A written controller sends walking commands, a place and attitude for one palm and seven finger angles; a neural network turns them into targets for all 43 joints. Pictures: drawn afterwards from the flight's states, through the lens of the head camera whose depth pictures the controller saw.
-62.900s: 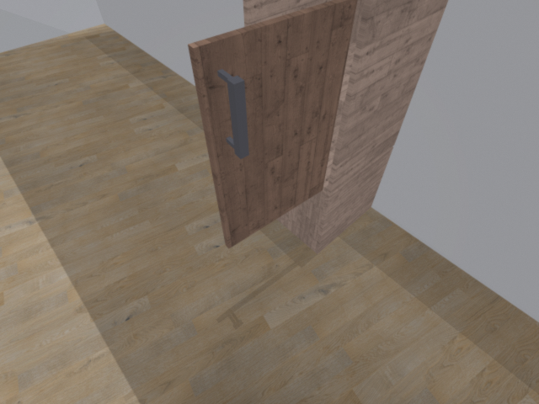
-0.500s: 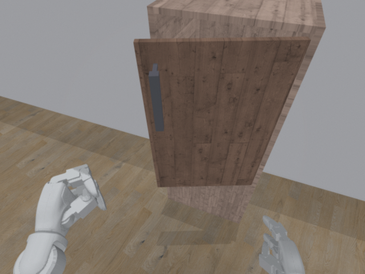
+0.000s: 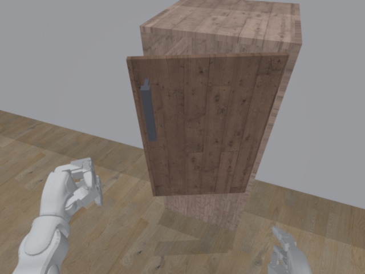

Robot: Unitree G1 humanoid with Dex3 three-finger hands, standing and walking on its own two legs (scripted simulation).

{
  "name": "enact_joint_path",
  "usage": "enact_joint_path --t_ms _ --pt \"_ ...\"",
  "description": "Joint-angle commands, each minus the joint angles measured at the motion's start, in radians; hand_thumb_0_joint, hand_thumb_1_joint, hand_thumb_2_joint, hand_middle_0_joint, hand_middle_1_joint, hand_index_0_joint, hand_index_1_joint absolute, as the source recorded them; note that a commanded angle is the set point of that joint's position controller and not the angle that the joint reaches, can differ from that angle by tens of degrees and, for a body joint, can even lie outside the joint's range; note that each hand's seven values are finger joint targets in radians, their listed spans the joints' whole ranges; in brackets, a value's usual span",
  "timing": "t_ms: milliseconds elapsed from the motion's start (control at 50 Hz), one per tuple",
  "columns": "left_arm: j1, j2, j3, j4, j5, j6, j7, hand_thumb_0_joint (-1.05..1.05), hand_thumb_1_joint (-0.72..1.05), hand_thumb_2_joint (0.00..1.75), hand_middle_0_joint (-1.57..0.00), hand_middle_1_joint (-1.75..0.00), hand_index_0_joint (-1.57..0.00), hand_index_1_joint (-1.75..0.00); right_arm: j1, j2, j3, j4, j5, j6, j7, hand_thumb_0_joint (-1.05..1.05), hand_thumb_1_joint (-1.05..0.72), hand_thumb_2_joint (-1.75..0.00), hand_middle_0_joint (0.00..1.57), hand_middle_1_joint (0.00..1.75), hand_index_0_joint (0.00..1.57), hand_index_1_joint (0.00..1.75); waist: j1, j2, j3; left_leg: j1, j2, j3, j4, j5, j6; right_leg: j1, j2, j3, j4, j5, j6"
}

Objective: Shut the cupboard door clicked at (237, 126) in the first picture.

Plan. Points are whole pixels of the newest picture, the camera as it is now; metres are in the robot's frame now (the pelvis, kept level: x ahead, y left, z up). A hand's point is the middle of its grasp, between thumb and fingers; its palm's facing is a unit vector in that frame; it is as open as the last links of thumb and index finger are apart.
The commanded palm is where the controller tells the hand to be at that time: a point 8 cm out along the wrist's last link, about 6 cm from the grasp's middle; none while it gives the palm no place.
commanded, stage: raise the hand and make a fist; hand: left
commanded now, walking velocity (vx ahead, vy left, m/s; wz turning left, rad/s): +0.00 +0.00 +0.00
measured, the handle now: (149, 111) +0.48 +0.14 +0.13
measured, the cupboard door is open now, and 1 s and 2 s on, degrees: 22 22 22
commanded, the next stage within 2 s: bring the fist close to the handle in 0.16 s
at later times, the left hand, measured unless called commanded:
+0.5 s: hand (115, 177) +0.26 +0.16 +0.13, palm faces +0.11 -0.99 -0.02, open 3.1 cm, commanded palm +0.23 +0.21 +0.13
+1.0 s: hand (145, 148) +0.34 +0.12 +0.13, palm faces +0.11 -0.99 +0.00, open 3.1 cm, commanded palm +0.31 +0.17 +0.13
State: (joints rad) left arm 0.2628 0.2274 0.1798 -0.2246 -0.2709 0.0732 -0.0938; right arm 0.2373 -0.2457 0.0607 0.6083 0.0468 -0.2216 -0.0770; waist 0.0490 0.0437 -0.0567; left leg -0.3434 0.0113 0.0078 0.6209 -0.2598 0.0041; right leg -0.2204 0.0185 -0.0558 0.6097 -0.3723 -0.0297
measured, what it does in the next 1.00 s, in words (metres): stands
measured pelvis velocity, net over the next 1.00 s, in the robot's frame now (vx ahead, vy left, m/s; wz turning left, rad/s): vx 0.01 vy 0.00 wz -0.01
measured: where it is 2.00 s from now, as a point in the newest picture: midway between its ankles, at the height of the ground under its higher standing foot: outside the picture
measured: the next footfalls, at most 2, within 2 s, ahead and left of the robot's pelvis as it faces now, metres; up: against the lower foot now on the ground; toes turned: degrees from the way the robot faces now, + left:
none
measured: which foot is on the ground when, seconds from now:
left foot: down 0.00-1.00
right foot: down 0.00-1.00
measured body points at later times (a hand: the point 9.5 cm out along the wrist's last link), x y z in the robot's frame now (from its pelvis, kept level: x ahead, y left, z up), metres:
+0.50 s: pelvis +0.00 +0.00 +0.00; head -0.02 -0.03 +0.45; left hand +0.25 +0.22 +0.13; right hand +0.19 -0.22 -0.08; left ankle +0.04 +0.12 -0.73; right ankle -0.03 -0.10 -0.73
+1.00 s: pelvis +0.01 +0.00 +0.00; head -0.01 -0.02 +0.45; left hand +0.33 +0.18 +0.13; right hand +0.18 -0.23 -0.09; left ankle +0.04 +0.12 -0.73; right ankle -0.03 -0.10 -0.73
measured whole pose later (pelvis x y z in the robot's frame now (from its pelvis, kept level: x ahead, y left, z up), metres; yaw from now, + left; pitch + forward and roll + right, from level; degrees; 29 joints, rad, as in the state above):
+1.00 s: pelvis +0.01 +0.00 +0.00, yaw -1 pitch -1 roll +0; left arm -0.17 0.12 0.04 0.10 -0.16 0.11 0.10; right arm 0.20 -0.23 0.06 0.64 0.02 -0.08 -0.05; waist 0.02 0.03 -0.03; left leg -0.32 0.01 0.02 0.59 -0.26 0.00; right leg -0.22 0.02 -0.04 0.60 -0.38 -0.03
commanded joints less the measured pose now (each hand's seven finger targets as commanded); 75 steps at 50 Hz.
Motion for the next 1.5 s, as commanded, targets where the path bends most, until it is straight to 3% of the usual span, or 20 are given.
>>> enact_joint_path --t_ms 0,180,260,360,380,460,480,620,720,880,980,1060,1080,1200,1260,1280,1320,1380,1420,1480 --pt "-0.189 0.138 0.082 -0.254 0.005 -0.107 0.019 0.0 0.9 0.9 -1.3 -1.5 -1.3 -1.5 -0.143 -0.082 -0.037 -0.172 -0.003 -0.065 0.002 0.0 -0.9 -0.9 0.2 0.3 0.2 0.3 0.002 -0.011 -0.088 0.149 -0.018 -0.012 -0.068 0.111 0.029 -0.101 -0.015 0.036 -0.132 0.206 0.03" --pt "-0.163 0.148 0.091 -0.199 -0.003 -0.097 0.002 0.0 0.9 0.9 -1.3 -1.5 -1.3 -1.5 -0.14 -0.09 -0.039 -0.164 -0.003 -0.062 -0.004 0.0 -0.9 -0.9 0.2 0.3 0.2 0.3 0.002 -0.049 -0.061 0.135 -0.017 -0.012 -0.065 0.088 0.03 -0.108 -0.018 0.047 -0.153 0.184 0.037" --pt "-0.224 0.104 0.045 -0.234 0.0 -0.103 0.001 0.0 0.9 0.9 -1.3 -1.5 -1.3 -1.5 -0.146 -0.083 -0.037 -0.167 -0.003 -0.06 -0.002 0.0 -0.9 -0.9 0.2 0.3 0.2 0.3 -0.01 -0.025 -0.087 0.162 -0.021 -0.01 -0.064 0.117 0.031 -0.111 -0.014 0.03 -0.128 0.231 0.036" --pt "-0.302 0.054 -0.03 -0.22 0.022 -0.107 0.024 0.0 0.9 0.9 -1.3 -1.5 -1.3 -1.5 -0.144 -0.081 -0.036 -0.158 -0.005 -0.067 -0.002 0.0 -0.9 -0.9 0.2 0.3 0.2 0.3 -0.022 -0.024 -0.089 0.178 -0.018 -0.02 -0.064 0.109 0.033 -0.128 -0.013 0.025 -0.121 0.219 0.032" --pt "-0.294 0.086 -0.008 -0.202 0.029 -0.103 0.033 0.0 0.9 0.9 -1.3 -1.5 -1.3 -1.5 -0.138 -0.088 -0.041 -0.154 -0.005 -0.066 -0.001 0.0 -0.9 -0.9 0.2 0.3 0.2 0.3 -0.019 -0.06 -0.092 0.166 -0.016 -0.02 -0.058 0.109 0.034 -0.118 -0.016 0.035 -0.127 0.219 0.035" --pt "-0.341 0.051 -0.043 -0.17 0.054 -0.073 0.064 0.0 0.9 0.9 -1.3 -1.5 -1.3 -1.5 -0.15 -0.08 -0.036 -0.156 -0.007 -0.043 0.005 0.0 -0.9 -0.9 0.2 0.3 0.2 0.3 -0.017 -0.038 -0.094 0.174 -0.016 -0.015 -0.073 0.106 0.03 -0.117 -0.015 0.026 -0.123 0.211 0.031" --pt "-0.347 0.057 -0.039 -0.158 0.06 -0.067 0.078 0.0 0.9 0.9 -1.3 -1.5 -1.3 -1.5 -0.149 -0.083 -0.036 -0.154 -0.009 -0.037 0.007 0.0 -0.9 -0.9 0.2 0.3 0.2 0.3 -0.013 -0.068 -0.093 0.164 -0.015 -0.018 -0.074 0.109 0.032 -0.105 -0.017 0.029 -0.126 0.213 0.031" --pt "-0.439 0.04 -0.041 -0.117 0.087 -0.051 0.139 0.0 0.9 0.9 -1.3 -1.5 -1.3 -1.5 -0.168 -0.073 -0.036 -0.16 -0.015 0.01 0.02 0.0 -0.9 -0.9 0.2 0.3 0.2 0.3 -0.007 -0.043 -0.135 0.189 -0.015 -0.002 -0.075 0.156 0.028 -0.072 -0.016 0.03 -0.118 0.281 0.027" --pt "-0.571 -0.016 -0.111 -0.057 0.101 -0.04 0.154 0.0 0.9 0.9 -1.3 -1.5 -1.3 -1.5 -0.17 -0.075 -0.035 -0.154 -0.014 0.037 0.022 0.0 -0.9 -0.9 0.2 0.3 0.2 0.3 -0.029 -0.034 -0.116 0.2 -0.013 -0.007 -0.08 0.141 0.028 -0.096 -0.012 0.027 -0.124 0.258 0.024" --pt "-0.719 0.012 -0.08 0.078 0.118 -0.032 0.199 0.0 0.9 0.9 -1.3 -1.5 -1.3 -1.5 -0.161 -0.085 -0.044 -0.133 -0.019 0.076 0.021 0.0 -0.9 -0.9 0.2 0.3 0.2 0.3 -0.033 -0.097 -0.153 0.199 -0.013 -0.005 -0.073 0.159 0.029 -0.079 -0.013 0.035 -0.127 0.294 0.031" --pt "-0.771 -0.003 -0.081 0.126 0.124 -0.05 0.216 0.0 0.9 0.9 -1.3 -1.5 -1.3 -1.5 -0.158 -0.08 -0.049 -0.132 -0.019 0.098 0.028 0.0 -0.9 -0.9 0.2 0.3 0.2 0.3 -0.025 -0.07 -0.194 0.208 -0.012 0.006 -0.071 0.198 0.026 -0.052 -0.015 0.038 -0.116 0.353 0.028" --pt "-0.864 -0.062 -0.136 0.173 0.13 -0.052 0.225 0.0 0.9 0.9 -1.3 -1.5 -1.3 -1.5 -0.148 -0.078 -0.05 -0.126 -0.02 0.109 0.032 0.0 -0.9 -0.9 0.2 0.3 0.2 0.3 -0.048 -0.047 -0.186 0.218 -0.013 0.004 -0.064 0.198 0.025 -0.084 -0.01 0.031 -0.111 0.352 0.026" --pt "-0.878 -0.045 -0.119 0.213 0.13 -0.05 0.231 0.0 0.9 0.9 -1.3 -1.5 -1.3 -1.5 -0.139 -0.084 -0.054 -0.119 -0.02 0.113 0.03 0.0 -0.9 -0.9 0.2 0.3 0.2 0.3 -0.054 -0.106 -0.163 0.202 -0.01 -0.001 -0.063 0.184 0.028 -0.089 -0.01 0.034 -0.122 0.343 0.032" --pt "-1.033 -0.058 -0.123 0.277 0.144 -0.072 0.269 0.0 0.9 0.9 -1.3 -1.5 -1.3 -1.5 -0.128 -0.083 -0.06 -0.106 -0.024 0.128 0.031 0.0 -0.9 -0.9 0.2 0.3 0.2 0.3 -0.06 -0.066 -0.217 0.214 -0.01 0.001 -0.063 0.192 0.025 -0.093 -0.009 0.036 -0.111 0.33 0.025" --pt "-1.025 -0.066 -0.109 0.333 0.147 -0.087 0.285 0.0 0.9 0.9 -1.3 -1.5 -1.3 -1.5 -0.109 -0.083 -0.064 -0.101 -0.029 0.13 0.037 0.0 -0.9 -0.9 0.2 0.3 0.2 0.3 -0.049 -0.081 -0.256 0.214 -0.01 0.004 -0.055 0.228 0.023 -0.074 -0.007 0.033 -0.095 0.382 0.022" --pt "-0.982 -0.02 -0.06 0.36 0.149 -0.091 0.289 0.0 0.9 0.9 -1.3 -1.5 -1.3 -1.5 -0.104 -0.09 -0.068 -0.101 -0.029 0.136 0.038 0.0 -0.9 -0.9 0.2 0.3 0.2 0.3 -0.033 -0.098 -0.264 0.203 -0.007 0.007 -0.058 0.24 0.023 -0.054 -0.006 0.033 -0.096 0.397 0.024" --pt "-0.961 -0.046 -0.08 0.335 0.15 -0.101 0.282 0.0 0.9 0.9 -1.3 -1.5 -1.3 -1.5 -0.108 -0.084 -0.068 -0.118 -0.029 0.143 0.044 0.0 -0.9 -0.9 0.2 0.3 0.2 0.3 -0.028 -0.106 -0.283 0.199 -0.011 0.019 -0.06 0.27 0.024 -0.021 -0.013 0.036 -0.086 0.461 0.026" --pt "-0.894 -0.007 -0.041 0.356 0.152 -0.103 0.275 0.0 0.9 0.9 -1.3 -1.5 -1.3 -1.5 -0.105 -0.088 -0.07 -0.123 -0.027 0.158 0.047 0.0 -0.9 -0.9 0.2 0.3 0.2 0.3 -0.018 -0.125 -0.256 0.182 -0.009 0.025 -0.065 0.269 0.025 -0.009 -0.013 0.041 -0.095 0.491 0.033" --pt "-0.933 -0.058 -0.1 0.296 0.154 -0.11 0.268 0.0 0.9 0.9 -1.3 -1.5 -1.3 -1.5 -0.116 -0.08 -0.07 -0.137 -0.024 0.16 0.049 0.0 -0.9 -0.9 0.2 0.3 0.2 0.3 -0.03 -0.084 -0.244 0.198 -0.01 0.031 -0.066 0.258 0.027 -0.027 -0.01 0.039 -0.098 0.462 0.029" --pt "-0.947 -0.027 -0.076 0.279 0.149 -0.112 0.269 0.0 0.9 0.9 -1.3 -1.5 -1.3 -1.5 -0.113 -0.088 -0.073 -0.132 -0.026 0.162 0.042 0.0 -0.9 -0.9 0.2 0.3 0.2 0.3 -0.039 -0.107 -0.228 0.203 -0.008 0.027 -0.067 0.234 0.031 -0.036 -0.006 0.044 -0.116 0.436 0.035"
